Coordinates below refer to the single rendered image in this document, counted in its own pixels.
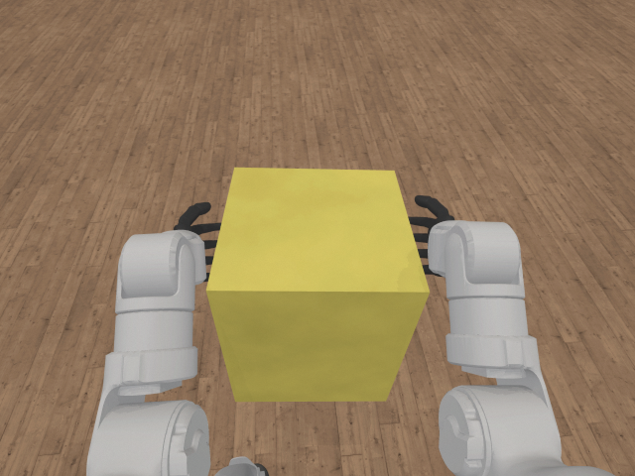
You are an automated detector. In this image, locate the robot left upper arm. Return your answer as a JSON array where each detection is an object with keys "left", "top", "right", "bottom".
[{"left": 88, "top": 400, "right": 210, "bottom": 476}]

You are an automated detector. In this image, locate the left robot shin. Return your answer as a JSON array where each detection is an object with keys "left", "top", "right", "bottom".
[{"left": 229, "top": 456, "right": 257, "bottom": 467}]

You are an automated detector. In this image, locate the robot right upper arm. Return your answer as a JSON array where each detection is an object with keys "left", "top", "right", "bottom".
[{"left": 439, "top": 385, "right": 615, "bottom": 476}]

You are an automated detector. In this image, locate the robot right forearm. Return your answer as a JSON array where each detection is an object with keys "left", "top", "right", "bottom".
[{"left": 428, "top": 220, "right": 562, "bottom": 456}]

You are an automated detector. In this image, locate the robot right hand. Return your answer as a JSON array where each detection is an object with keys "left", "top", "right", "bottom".
[{"left": 408, "top": 195, "right": 454, "bottom": 277}]

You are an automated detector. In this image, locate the robot left hand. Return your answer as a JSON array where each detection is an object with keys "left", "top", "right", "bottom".
[{"left": 174, "top": 202, "right": 221, "bottom": 282}]

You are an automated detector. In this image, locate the robot left forearm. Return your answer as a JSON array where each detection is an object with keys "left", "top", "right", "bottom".
[{"left": 86, "top": 230, "right": 206, "bottom": 476}]

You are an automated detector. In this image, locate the carton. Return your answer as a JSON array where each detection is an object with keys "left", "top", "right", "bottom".
[{"left": 206, "top": 168, "right": 430, "bottom": 402}]

